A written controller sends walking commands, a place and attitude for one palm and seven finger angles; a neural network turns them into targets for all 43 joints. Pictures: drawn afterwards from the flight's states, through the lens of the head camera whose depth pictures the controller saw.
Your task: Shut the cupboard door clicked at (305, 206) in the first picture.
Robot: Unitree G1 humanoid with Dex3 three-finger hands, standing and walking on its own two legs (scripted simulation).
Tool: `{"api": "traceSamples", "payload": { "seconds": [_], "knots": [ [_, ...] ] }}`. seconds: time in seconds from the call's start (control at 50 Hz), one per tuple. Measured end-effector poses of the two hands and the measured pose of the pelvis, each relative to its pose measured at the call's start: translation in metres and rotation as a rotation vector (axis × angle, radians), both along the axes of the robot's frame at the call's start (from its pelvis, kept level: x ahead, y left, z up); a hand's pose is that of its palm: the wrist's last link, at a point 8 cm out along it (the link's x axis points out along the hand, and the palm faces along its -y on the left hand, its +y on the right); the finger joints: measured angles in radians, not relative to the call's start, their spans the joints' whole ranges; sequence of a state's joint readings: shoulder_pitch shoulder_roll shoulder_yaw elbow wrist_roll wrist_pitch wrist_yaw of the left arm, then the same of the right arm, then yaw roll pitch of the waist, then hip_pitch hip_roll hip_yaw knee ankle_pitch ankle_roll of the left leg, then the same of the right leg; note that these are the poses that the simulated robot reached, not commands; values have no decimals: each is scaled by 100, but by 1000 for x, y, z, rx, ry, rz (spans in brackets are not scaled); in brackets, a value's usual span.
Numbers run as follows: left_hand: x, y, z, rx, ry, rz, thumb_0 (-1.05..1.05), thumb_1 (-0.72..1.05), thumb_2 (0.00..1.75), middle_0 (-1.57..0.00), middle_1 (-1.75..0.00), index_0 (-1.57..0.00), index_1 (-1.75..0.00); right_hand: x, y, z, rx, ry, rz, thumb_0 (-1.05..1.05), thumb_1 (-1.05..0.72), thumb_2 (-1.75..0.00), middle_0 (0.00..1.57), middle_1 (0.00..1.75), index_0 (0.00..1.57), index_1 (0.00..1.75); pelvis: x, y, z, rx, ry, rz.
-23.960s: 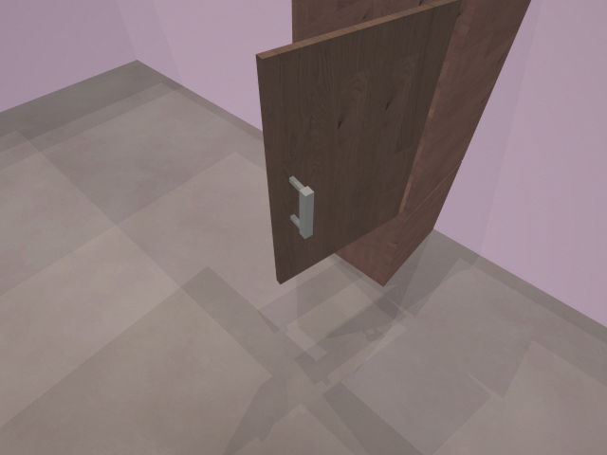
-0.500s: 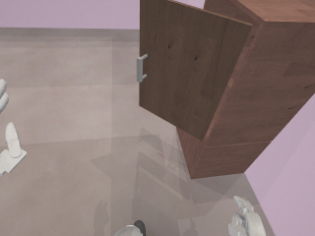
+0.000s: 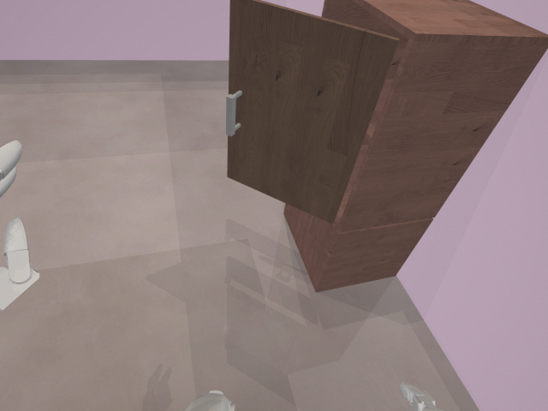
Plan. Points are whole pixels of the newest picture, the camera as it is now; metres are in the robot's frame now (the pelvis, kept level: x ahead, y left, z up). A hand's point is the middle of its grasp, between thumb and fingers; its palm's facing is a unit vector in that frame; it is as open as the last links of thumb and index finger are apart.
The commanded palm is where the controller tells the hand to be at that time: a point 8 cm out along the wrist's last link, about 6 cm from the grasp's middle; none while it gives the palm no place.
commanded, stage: stop stepping back and stand still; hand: left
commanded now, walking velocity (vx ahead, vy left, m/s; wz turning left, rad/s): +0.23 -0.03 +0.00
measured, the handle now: (234, 113) +0.92 +0.17 -0.04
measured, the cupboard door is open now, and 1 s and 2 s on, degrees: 46 46 46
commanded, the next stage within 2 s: let the arm hang, fingers relaxed in 0.82 s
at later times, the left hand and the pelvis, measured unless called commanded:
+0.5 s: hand out of the picture +0.19 +0.31 +0.18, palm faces +0.48 -0.74 -0.47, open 7.4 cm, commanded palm +0.12 +0.34 +0.19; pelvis -0.01 +0.03 +0.00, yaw +1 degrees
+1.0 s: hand (43, 296) +0.22 +0.30 +0.09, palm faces +0.28 -0.81 -0.51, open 7.4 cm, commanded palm none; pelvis +0.01 +0.04 +0.00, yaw +3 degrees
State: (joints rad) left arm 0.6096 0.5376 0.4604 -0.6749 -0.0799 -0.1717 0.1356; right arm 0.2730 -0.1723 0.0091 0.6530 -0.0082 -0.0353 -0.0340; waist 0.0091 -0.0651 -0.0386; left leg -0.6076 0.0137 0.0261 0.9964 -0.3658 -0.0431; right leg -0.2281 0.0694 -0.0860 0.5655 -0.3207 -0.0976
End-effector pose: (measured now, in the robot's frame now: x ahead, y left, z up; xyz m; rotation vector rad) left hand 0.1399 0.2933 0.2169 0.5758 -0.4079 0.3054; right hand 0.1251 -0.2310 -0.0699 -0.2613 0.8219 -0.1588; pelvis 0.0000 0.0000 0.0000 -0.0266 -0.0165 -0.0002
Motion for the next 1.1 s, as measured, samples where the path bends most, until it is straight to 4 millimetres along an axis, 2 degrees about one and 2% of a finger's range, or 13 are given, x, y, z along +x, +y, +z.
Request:
{"api": "traceSamples", "payload": {
  "seconds": [0.1, 0.18, 0.3, 0.38, 0.54, 0.62, 0.72, 0.82, 0.92, 0.94, 0.98, 1.04, 1.1],
  "knots": [
    [-9, 52, -16, -123, -26, 195, 1, 88, 90, -21, -30, -21, -30, -23, 9, -6, -38, 31, -28, 1, -90, -90, 20, 30, 20, 30, -7, 23, 2, 3, 10, 36],
    [-12, 70, -35, -181, 29, 232, 1, 89, 90, -21, -30, -21, -30, -28, 23, -7, -45, 2, -40, 1, -90, -90, 20, 30, 20, 30, -19, 40, -1, 16, -8, 43],
    [-13, 56, -22, -112, 92, 144, 2, 89, 90, -21, -30, -20, -30, -26, 55, 2, 38, -15, 3, 1, -90, -90, 20, 30, 20, 30, -25, 42, 12, -3, 3, 33],
    [-12, 49, -10, -30, 104, 133, 2, 89, 90, -21, -30, -21, -30, -14, 64, -2, 84, -17, 23, 1, -90, -90, 20, 30, 20, 30, -20, 37, 10, -2, 25, 28],
    [9, 46, -24, -86, 114, 188, 1, 89, 90, -21, -30, -21, -30, 12, 43, -20, 76, 10, 7, 1, -90, -90, 20, 30, 20, 30, -1, 34, 1, 3, 25, 27],
    [23, 46, -30, -107, 115, 175, 1, 89, 90, -21, -30, -21, -30, 24, 31, -12, 31, 6, -18, 1, -90, -90, 20, 30, 20, 30, 11, 34, 2, 31, 17, 26],
    [35, 40, -22, -63, 117, 141, 1, 89, 90, -21, -30, -21, -30, 41, 25, 1, 20, -43, -18, 1, -90, -90, 20, 30, 20, 30, 17, 31, 6, 27, 39, 27],
    [39, 35, -19, -27, 149, 124, 1, 89, 90, -21, -30, -21, -30, 52, 23, 4, 39, -68, -21, 1, -90, -90, 20, 29, 20, 30, 17, 27, 7, 26, 55, 19],
    [33, 37, -24, -34, 182, 136, 1, 89, 90, -21, -30, -21, -30, 49, 25, 2, 45, -58, -26, 1, -90, -90, 20, 29, 20, 30, 16, 29, 7, 26, 53, 21],
    [34, 39, -32, -37, 208, 134, 1, 89, 90, -21, -30, -21, -30, 48, 26, 0, 55, -57, -8, 1, -90, -90, 20, 29, 20, 30, 14, 30, 7, 25, 53, 29],
    [40, 46, -72, -94, 367, 143, 1, 89, 90, -21, -30, -21, -30, 47, 26, -10, 64, -36, 52, 1, -90, -90, 20, 29, 20, 30, 8, 35, 5, 24, 53, 41],
    [35, 48, -165, -254, 709, 188, 0, 90, 90, -20, -30, -20, -30, 39, 25, -27, 61, 22, 88, 1, -90, -90, 20, 30, 20, 30, 0, 42, 1, 24, 51, 51],
    [2, 27, -253, -401, 1054, 213, 0, 90, 90, -20, -30, -20, -30, 20, 27, -35, 52, 90, 77, 1, -90, -90, 20, 29, 20, 30, -8, 45, 0, 31, 33, 57]
  ]
}}
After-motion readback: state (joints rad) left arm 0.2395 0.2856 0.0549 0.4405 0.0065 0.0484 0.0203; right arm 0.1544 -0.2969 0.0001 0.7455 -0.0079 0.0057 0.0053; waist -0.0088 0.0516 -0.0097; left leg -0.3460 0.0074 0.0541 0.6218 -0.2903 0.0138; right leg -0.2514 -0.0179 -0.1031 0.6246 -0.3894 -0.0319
